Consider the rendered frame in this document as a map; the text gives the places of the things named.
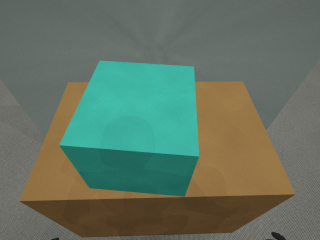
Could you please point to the carton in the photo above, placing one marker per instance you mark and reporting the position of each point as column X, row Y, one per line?
column 135, row 129

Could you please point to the pedestal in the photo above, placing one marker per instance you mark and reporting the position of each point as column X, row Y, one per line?
column 237, row 178

